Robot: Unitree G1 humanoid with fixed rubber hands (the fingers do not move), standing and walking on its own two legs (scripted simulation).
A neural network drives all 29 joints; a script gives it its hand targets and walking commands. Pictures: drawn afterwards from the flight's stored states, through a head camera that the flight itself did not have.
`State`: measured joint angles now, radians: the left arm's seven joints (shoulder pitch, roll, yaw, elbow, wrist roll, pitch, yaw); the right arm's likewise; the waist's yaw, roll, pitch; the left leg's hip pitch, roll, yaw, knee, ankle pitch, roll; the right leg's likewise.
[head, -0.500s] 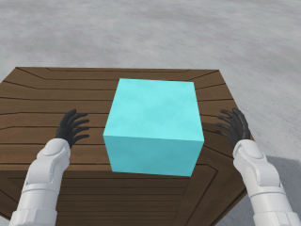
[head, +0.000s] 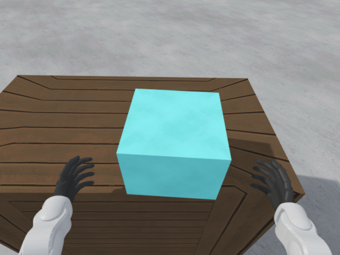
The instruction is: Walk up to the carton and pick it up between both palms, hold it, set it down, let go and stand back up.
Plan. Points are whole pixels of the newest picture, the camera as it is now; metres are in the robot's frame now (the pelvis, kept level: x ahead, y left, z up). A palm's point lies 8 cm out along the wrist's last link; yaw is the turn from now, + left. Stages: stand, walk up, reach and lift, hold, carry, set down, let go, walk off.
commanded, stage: set down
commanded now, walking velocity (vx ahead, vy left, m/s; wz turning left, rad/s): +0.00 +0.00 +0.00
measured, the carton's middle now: (174, 142) +0.43 +0.01 +0.03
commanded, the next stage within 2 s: let go in 1.24 s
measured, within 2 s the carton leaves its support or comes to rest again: neither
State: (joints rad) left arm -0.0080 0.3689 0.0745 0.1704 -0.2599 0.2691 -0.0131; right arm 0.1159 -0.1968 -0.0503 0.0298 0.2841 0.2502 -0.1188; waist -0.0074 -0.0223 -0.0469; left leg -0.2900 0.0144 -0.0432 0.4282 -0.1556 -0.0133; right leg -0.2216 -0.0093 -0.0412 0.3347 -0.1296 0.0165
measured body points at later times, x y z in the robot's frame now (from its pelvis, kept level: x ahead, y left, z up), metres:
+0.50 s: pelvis +0.02 +0.00 +0.00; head +0.03 +0.02 +0.45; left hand +0.24 +0.25 -0.01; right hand +0.23 -0.22 +0.02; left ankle +0.04 +0.12 -0.74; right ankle +0.03 -0.13 -0.74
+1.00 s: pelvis +0.03 +0.00 +0.00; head +0.06 +0.01 +0.45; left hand +0.23 +0.24 -0.04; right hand +0.20 -0.23 -0.05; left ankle +0.04 +0.12 -0.74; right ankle +0.03 -0.13 -0.74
